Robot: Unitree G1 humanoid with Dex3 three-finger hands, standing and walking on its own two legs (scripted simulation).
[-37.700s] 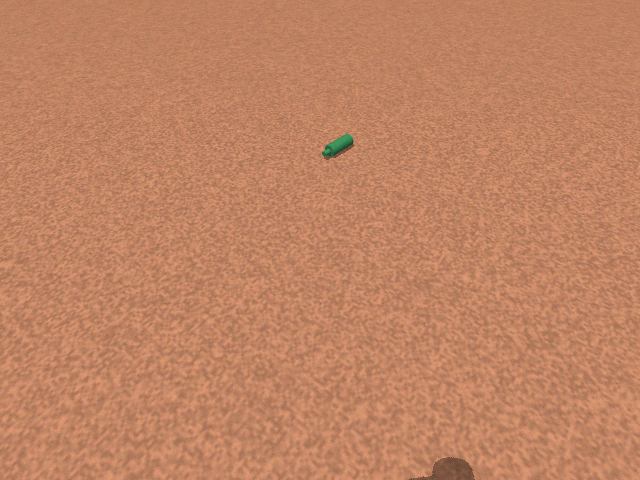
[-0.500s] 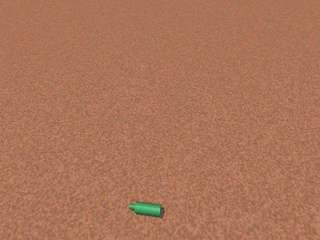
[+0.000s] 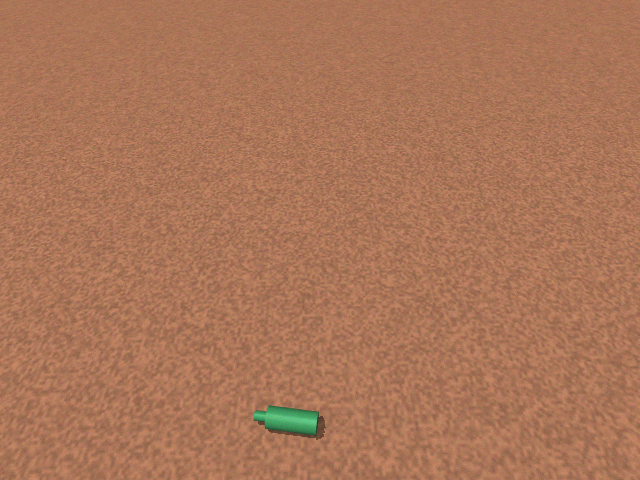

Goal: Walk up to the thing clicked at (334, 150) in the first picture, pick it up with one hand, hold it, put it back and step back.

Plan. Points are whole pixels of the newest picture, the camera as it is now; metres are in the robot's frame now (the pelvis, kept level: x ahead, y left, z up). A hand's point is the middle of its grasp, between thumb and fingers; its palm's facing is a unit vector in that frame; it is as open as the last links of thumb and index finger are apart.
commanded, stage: stand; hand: left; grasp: from above
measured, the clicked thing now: (285, 419) +0.44 +0.15 -0.75
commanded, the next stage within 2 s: step back in 0.80 s
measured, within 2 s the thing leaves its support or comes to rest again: neither
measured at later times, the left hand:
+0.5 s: hand out of the picture +0.07 +0.25 -0.16, palm faces +0.01 -0.94 -0.34, open 7.4 cm
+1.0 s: hand out of the picture +0.08 +0.28 -0.16, palm faces +0.00 -0.92 -0.38, open 7.4 cm
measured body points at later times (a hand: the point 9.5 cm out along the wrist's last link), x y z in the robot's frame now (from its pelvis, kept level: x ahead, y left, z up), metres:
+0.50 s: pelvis +0.01 +0.00 +0.00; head +0.01 -0.01 +0.45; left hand +0.07 +0.30 -0.13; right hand +0.08 -0.29 -0.14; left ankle +0.00 +0.13 -0.75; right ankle -0.01 -0.12 -0.75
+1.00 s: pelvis -0.03 +0.01 -0.01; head +0.04 +0.01 +0.43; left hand +0.08 +0.32 -0.14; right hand +0.07 -0.30 -0.14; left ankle -0.02 +0.13 -0.73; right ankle -0.01 -0.12 -0.75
